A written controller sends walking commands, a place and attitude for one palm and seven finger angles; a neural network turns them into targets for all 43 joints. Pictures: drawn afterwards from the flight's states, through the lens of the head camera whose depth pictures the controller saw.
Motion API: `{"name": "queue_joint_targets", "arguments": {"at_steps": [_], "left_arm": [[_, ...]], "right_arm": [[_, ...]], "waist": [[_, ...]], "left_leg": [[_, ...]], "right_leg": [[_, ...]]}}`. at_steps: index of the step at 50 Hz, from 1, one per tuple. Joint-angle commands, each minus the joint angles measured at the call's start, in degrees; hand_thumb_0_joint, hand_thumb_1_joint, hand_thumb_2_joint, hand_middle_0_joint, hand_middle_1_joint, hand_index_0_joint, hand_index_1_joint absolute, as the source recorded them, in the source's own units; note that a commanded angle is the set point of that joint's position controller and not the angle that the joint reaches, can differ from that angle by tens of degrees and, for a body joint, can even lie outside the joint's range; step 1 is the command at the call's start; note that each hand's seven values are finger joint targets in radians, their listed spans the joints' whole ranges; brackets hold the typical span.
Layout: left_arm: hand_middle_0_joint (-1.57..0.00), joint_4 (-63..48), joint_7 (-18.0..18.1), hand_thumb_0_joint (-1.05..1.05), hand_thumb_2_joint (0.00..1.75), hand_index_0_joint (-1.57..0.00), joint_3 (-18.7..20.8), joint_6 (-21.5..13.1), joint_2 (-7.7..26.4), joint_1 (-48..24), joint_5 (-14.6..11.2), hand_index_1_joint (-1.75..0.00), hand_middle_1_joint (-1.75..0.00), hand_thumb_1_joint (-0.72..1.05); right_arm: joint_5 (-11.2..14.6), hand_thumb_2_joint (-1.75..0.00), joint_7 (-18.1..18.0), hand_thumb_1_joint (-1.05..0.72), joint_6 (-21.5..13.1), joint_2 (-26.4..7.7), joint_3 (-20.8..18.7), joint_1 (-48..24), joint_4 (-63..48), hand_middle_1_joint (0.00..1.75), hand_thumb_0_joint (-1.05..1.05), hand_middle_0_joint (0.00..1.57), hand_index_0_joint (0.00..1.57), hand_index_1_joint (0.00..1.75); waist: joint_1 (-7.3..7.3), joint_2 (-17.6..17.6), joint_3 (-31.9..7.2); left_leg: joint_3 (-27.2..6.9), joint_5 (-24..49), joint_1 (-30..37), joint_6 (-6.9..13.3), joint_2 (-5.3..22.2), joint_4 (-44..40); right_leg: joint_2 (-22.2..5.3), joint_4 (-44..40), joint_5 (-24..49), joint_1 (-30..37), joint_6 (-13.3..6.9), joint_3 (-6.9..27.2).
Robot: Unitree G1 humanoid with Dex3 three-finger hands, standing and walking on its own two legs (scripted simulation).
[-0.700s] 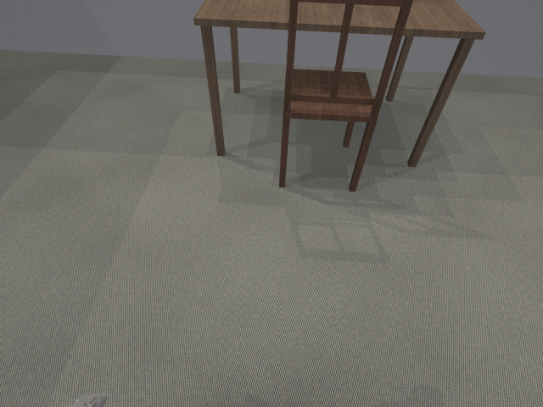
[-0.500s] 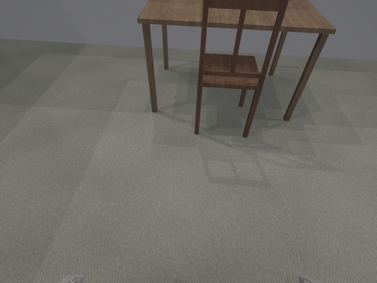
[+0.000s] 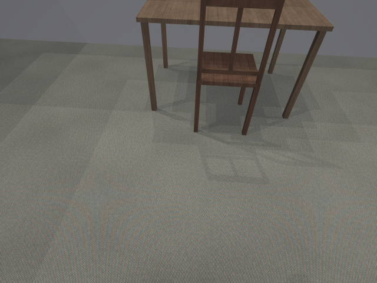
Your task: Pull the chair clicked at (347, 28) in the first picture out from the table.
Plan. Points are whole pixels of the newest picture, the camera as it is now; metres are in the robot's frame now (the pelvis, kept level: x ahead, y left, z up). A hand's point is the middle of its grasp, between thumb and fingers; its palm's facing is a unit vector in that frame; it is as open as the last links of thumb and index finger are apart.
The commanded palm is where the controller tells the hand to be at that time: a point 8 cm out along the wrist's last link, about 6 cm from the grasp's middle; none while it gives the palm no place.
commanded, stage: stand and wait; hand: left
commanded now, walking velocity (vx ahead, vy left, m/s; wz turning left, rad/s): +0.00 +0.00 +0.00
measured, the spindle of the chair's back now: (235, 41) +1.32 -0.18 -0.06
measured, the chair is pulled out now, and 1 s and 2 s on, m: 0.00 0.00 0.00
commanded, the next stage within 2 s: look at it before walking up in 0.28 s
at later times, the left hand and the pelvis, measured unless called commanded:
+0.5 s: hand out of the picture +0.07 +0.23 -0.16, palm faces -0.02 -0.94 -0.33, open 7.4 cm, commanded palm none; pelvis +0.00 -0.01 +0.00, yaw +0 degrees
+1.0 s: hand out of the picture +0.08 +0.24 -0.16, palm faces -0.02 -0.94 -0.33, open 7.4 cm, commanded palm none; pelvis +0.01 -0.01 +0.00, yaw +0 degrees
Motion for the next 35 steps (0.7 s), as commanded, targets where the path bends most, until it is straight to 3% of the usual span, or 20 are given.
{"name": "queue_joint_targets", "arguments": {"at_steps": [1,35], "left_arm": [[-0.2,-4.08,0.58,0.0,0.9,-0.2,2.03,-1.33,11.37,-3.08,0.12,-0.3,-0.3,0.9],[-0.2,-3.53,0.6,0.0,0.9,-0.2,1.93,-1.79,11.25,-2.79,0.12,-0.3,-0.3,0.9]], "right_arm": [[0.22,-0.9,-0.76,-0.9,-1.65,-11.55,-2.31,-3.63,-4.11,0.3,0.0,0.2,0.2,0.3],[0.3,-0.9,-0.7,-0.9,-1.49,-11.1,-2.11,-3.72,-3.22,0.3,0.0,0.2,0.2,0.3]], "waist": [[-0.05,-0.07,-1.58],[-0.1,0.01,-2.39]], "left_leg": [[-6.59,5.1,-1.17,1.6,7.19,-5.07],[-5.79,8.17,0.92,0.86,7.43,-4.7]], "right_leg": [[-5.26,-4.33,3.26,-0.72,-2.58,5.32],[-5.41,-5.45,7.32,-0.68,-2.83,6.24]]}}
